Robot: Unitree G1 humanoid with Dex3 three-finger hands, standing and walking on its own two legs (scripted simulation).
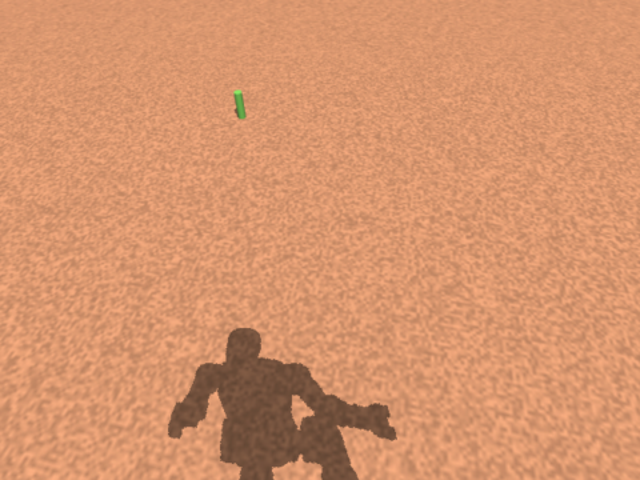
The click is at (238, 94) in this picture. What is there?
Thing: slim round
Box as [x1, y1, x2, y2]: [234, 90, 245, 118]
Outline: 235,90 234,96 238,117 244,118 245,114 241,91
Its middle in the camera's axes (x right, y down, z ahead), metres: -0.43 -0.72 +2.13
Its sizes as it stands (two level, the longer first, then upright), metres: 0.042 0.042 0.151
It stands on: the floor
